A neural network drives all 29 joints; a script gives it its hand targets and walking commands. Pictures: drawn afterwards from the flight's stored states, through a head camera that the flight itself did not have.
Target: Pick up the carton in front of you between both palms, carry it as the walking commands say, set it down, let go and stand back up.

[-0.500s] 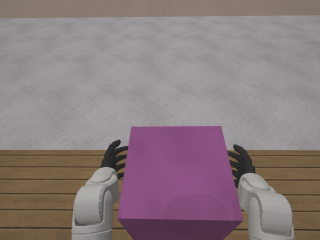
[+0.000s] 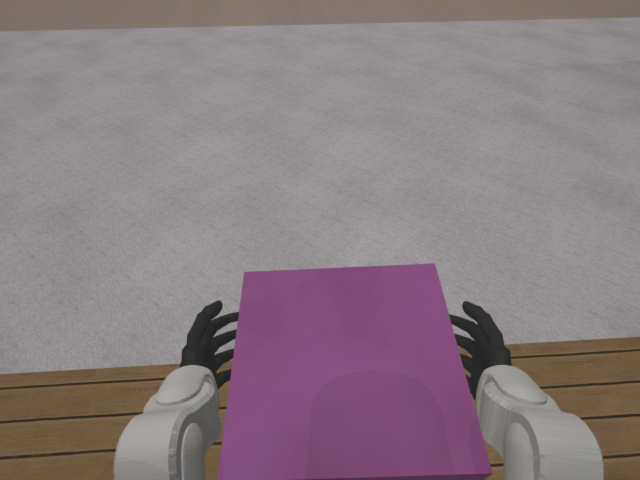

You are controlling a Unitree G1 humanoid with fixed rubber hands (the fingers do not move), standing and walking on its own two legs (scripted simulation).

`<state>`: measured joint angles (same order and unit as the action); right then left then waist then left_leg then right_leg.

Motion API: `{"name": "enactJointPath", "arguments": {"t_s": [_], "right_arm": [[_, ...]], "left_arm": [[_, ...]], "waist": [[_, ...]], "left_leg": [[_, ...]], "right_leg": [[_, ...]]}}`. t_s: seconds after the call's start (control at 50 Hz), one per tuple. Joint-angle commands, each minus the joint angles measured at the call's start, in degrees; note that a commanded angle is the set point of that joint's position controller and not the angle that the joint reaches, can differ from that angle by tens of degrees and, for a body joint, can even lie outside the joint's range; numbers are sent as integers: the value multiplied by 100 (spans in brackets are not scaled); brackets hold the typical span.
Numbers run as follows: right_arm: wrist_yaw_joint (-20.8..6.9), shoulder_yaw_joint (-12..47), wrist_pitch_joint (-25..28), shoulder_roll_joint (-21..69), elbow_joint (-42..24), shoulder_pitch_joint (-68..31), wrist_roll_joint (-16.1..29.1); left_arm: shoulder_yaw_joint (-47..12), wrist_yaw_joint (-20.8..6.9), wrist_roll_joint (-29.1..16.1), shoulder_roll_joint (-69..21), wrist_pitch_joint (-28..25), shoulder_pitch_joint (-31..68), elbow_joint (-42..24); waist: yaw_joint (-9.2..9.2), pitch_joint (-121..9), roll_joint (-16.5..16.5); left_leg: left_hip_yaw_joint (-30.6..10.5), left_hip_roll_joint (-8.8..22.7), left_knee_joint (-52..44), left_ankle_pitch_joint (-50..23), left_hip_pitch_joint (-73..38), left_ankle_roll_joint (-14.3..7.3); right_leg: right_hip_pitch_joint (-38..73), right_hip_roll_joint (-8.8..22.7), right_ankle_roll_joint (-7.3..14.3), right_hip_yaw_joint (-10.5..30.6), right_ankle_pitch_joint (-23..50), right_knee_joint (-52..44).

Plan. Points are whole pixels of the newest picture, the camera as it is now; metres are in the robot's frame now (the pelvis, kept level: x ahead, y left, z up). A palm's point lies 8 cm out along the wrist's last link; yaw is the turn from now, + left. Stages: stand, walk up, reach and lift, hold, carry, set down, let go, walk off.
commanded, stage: carry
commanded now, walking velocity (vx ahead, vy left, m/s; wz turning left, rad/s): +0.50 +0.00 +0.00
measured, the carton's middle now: (344, 400) +0.23 -0.01 +0.03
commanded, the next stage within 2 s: none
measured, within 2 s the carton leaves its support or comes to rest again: neither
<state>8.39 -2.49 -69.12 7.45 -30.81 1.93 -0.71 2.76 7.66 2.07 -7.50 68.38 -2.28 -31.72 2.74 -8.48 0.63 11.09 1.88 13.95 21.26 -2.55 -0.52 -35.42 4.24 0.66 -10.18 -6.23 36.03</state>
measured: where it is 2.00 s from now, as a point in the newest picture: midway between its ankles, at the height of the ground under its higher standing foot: (319, 393)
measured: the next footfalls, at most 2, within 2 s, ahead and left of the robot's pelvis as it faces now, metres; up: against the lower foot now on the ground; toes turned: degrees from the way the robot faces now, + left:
right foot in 0.08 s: +0.25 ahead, -0.10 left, +0.00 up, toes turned -10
left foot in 0.60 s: +0.67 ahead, +0.11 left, +0.00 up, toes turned +9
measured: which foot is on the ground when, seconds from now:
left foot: down 0.00-0.08, up 0.10-0.58, down 0.60-1.00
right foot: up 0.00-0.06, down 0.08-0.62, up 0.64-0.94, down 0.96-1.00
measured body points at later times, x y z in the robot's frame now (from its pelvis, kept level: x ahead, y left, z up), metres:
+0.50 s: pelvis +0.33 -0.02 +0.00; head +0.32 -0.02 +0.45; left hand +0.61 +0.15 +0.09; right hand +0.62 -0.15 +0.08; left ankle +0.48 +0.12 -0.70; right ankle +0.21 -0.09 -0.74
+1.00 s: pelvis +0.57 +0.02 -0.01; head +0.66 +0.02 +0.43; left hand +0.94 +0.19 +0.07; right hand +0.95 -0.12 +0.07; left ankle +0.56 +0.08 -0.73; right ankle +0.61 -0.09 -0.74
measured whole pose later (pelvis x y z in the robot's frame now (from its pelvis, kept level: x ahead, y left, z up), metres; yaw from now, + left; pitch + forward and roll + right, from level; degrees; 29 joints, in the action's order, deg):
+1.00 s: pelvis +0.57 +0.02 -0.01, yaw +3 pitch +6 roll +0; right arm 9.2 -15.0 -57.3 6.7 -7.9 -29.6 0.1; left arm 16.1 8.4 1.1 -7.2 56.9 29.7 -8.8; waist 0.9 4.5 0.8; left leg 9.3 -0.2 37.8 19.6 24.3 -5.1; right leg -27.3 0.4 1.1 -2.0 -13.0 35.3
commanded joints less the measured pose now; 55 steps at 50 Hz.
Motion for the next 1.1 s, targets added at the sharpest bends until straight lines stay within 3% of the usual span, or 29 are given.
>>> {"name": "enactJointPath", "arguments": {"t_s": [0.0, 0.04, 0.06, 0.08, 0.1, 0.12, 0.14, 0.16, 0.18, 0.22, 0.3, 0.4, 0.5, 0.54, 0.56, 0.58, 0.6, 0.62, 0.64, 0.68, 0.74, 0.8, 0.9, 0.94, 0.96, 0.98, 1.0, 1.04, 1.08], "right_arm": [[-693, 3541, 100, 3885, -492, -2154, 1436], [-690, 3519, 107, 3866, -543, -2141, 1379], [-685, 3508, 115, 3817, -550, -2138, 1341], [-678, 3501, 115, 3752, -570, -2227, 1310], [-678, 3566, 100, 3839, -660, -2208, 1301], [-694, 3581, 120, 3902, -550, -2241, 1286], [-721, 3597, 172, 4123, -445, -2261, 1269], [-750, 3576, 244, 4345, -359, -2286, 1239], [-771, 3570, 315, 4524, -218, -2285, 1188], [-765, 3516, 459, 4665, 30, -2263, 1018], [-582, 3373, 665, 4397, 361, -2417, 777], [-275, 3050, 740, 3808, 614, -3275, 760], [67, 2496, 779, 3131, 1263, -4510, 717], [167, 2217, 828, 2978, 1660, -5003, 705], [204, 2085, 865, 2898, 1865, -5092, 705], [230, 1954, 904, 2879, 2089, -5224, 695], [251, 1794, 926, 2813, 2211, -5464, 725], [276, 1828, 975, 2888, 2334, -5552, 757], [263, 1836, 1006, 3083, 2368, -5738, 908], [188, 1998, 1129, 3570, 2247, -6363, 1114], [38, 2243, 1305, 4109, 2135, -7069, 1349], [-54, 2358, 1344, 4296, 2108, -7096, 1386], [-128, 2558, 1266, 4423, 1879, -6542, 1350], [-125, 2636, 1212, 4388, 1690, -6296, 1311], [-110, 2673, 1175, 4336, 1625, -6123, 1272], [-125, 2724, 1118, 4315, 1550, -6012, 1231], [-136, 2734, 1087, 4236, 1484, -5890, 1191], [-172, 2808, 1051, 4248, 1298, -5985, 1192], [-178, 2803, 1036, 4192, 1282, -6012, 1198]], "left_arm": [[-3469, -407, -1154, -4075, -35, 1941, -231], [-3516, -448, -1219, -4098, -60, 1873, -205], [-3531, -474, -1238, -4098, -68, 1900, -232], [-3515, -500, -1244, -4095, -67, 1888, -188], [-3512, -532, -1293, -4038, -93, 2026, -143], [-3543, -583, -1411, -4204, -108, 1992, -99], [-3648, -642, -1521, -4422, -160, 2128, -120], [-3730, -703, -1561, -4620, -229, 2262, -142], [-3800, -752, -1592, -4743, -292, 2425, -113], [-3800, -818, -1599, -4808, -407, 2600, 68], [-3632, -794, -1520, -4358, -548, 2623, 445], [-3189, -473, -1286, -3747, -635, 3260, 905], [-2647, -24, -1040, -3158, -695, 4397, 1648], [-2447, 121, -944, -3125, -743, 4925, 1994], [-2387, 179, -934, -3113, -771, 5151, 2134], [-2310, 227, -915, -3115, -802, 5403, 2260], [-2221, 273, -924, -3190, -818, 5621, 2361], [-2146, 290, -988, -3285, -839, 5672, 2455], [-2077, 321, -1036, -3380, -884, 6037, 2515], [-2030, 306, -1092, -3742, -967, 6458, 2613], [-2018, 216, -1028, -4114, -1095, 6699, 2796], [-2087, 164, -917, -4265, -1154, 6502, 2875], [-2278, 74, -921, -4264, -1133, 6124, 2331], [-2361, 4, -970, -4266, -1084, 5849, 2080], [-2383, -38, -1005, -4215, -1043, 5753, 1952], [-2425, -62, -1038, -4080, -1036, 5762, 1928], [-2526, -101, -1085, -4111, -1001, 5562, 1923], [-2719, -193, -1206, -4214, -958, 5616, 1670], [-2854, -243, -1343, -4187, -931, 5695, 1531]], "waist": [[-173, 47, 994], [-317, -405, 986], [-411, -713, 723], [-545, -1054, 135], [-461, -1405, -1573], [-451, -1227, -1489], [-411, -1209, -1099], [-369, -1201, -429], [-342, -1069, -97], [-320, -1079, -370], [-435, -654, -734], [-567, -220, -666], [-571, 72, -813], [-426, -83, -773], [-209, -503, -696], [-2, -1064, -313], [3, -2005, 623], [61, -2591, 1854], [39, -2498, 1586], [63, -2291, 630], [-7, -2214, 262], [-10, -2313, 495], [-43, -2528, 859], [-238, -2430, 679], [-315, -2413, 400], [-237, -2529, -493], [-271, -2573, -891], [-326, -2443, -1117], [-332, -2394, -839]], "left_leg": [[-212, 1105, 87, -4289, 111, -442], [283, 939, 1316, -5086, 318, -225], [345, 763, 2326, -4529, 808, -93], [176, 540, 3780, -3262, 1672, -4], [-167, -257, 5599, -647, 3337, 230], [-964, -228, 6480, 456, 3904, 55], [-1170, 85, 6722, 334, 4041, -120], [-1193, 318, 6543, 129, 3997, -190], [-1202, 481, 6127, -152, 3915, -193], [-1059, 489, 5513, -443, 3633, -182], [-693, 469, 4241, -869, 4068, -86], [-358, 349, 2915, -1689, 4266, -81], [-160, 103, 2284, -1901, 3897, -353], [3, -128, 1930, -1839, 3307, -459], [213, -361, 1642, -1976, 2403, -463], [113, -352, 1462, -2195, 1366, -434], [-1863, 1076, 1828, -2981, -283, -870], [-3935, 2020, 1211, -3462, -1182, -1656], [-3723, 1944, 1200, -3847, -1238, -1626], [-2821, 1703, 1480, -4934, -731, -1410], [-2005, 1512, 1486, -5204, -237, -1212], [-1338, 1245, 1612, -5917, 17, -1209], [-886, 984, 2182, -6613, -181, -1042], [-701, 816, 2467, -5941, 286, -811], [-695, 679, 2663, -4939, 844, -638], [-754, 362, 2775, -3521, 1502, -386], [-765, 207, 2750, -2157, 1895, -266], [-739, -13, 2268, -894, 2203, -145], [-652, -44, 1586, -1853, 1627, -110]], "right_leg": [[854, -332, 153, -462, 469, -426], [2280, -743, 165, -838, 148, -675], [3254, -642, 132, -751, -225, -788], [4044, 288, 344, 745, -1382, -1012], [5012, 1899, 1204, 3852, -1944, -1941], [4785, 2010, 1382, 4190, -1033, -2437], [4552, 1871, 1293, 3496, -182, -2211], [4217, 1728, 1116, 2959, 167, -2051], [3786, 1580, 914, 2504, 232, -2066], [3326, 1351, 694, 1847, -224, -2208], [3125, 1168, 822, 1216, -733, -2550], [3366, 955, 885, 729, 267, -2389], [3488, 866, 849, 471, 1043, -1926], [3613, 766, 625, 278, 2535, -1186], [3567, 569, 417, -27, 3121, -299], [3302, 302, 220, -155, 2710, 946], [2010, 19, -33, 46, 876, 2588], [720, -947, -110, 443, -2398, 4080], [157, -810, 85, 1063, -2634, 4627], [-117, -410, 188, 1296, -2341, 4501], [158, -95, 93, 1373, -2008, 3065], [768, -294, -56, 1049, -1774, 1522], [1113, -573, 72, 609, -750, 332], [1840, -401, 170, 671, 548, -643], [2478, -51, 333, 1031, 2004, -650], [3222, 558, 708, 1615, 4607, 105], [3602, 812, 894, 1793, 5737, 147], [3953, 877, 970, 1805, 6098, 77], [3731, 632, 863, 1470, 5814, 251]]}}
